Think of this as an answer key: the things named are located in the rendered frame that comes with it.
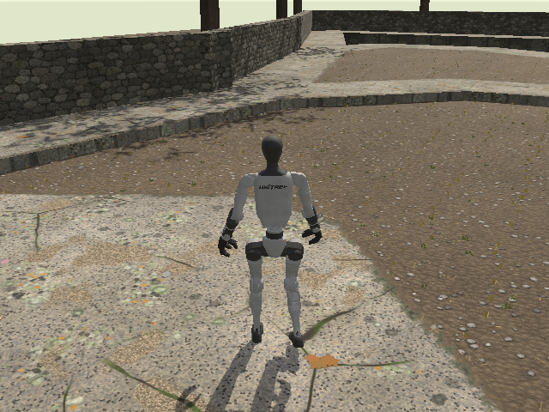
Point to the right robot hand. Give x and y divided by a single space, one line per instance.
308 232

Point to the left robot hand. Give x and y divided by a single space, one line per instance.
223 244

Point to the right robot shin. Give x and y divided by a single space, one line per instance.
294 306

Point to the robot head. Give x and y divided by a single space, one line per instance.
272 149

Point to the robot right upper arm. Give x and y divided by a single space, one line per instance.
304 192

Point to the left robot forearm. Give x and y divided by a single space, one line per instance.
229 227

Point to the robot left upper arm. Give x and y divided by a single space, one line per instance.
241 195

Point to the right robot forearm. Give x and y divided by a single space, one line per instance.
313 222

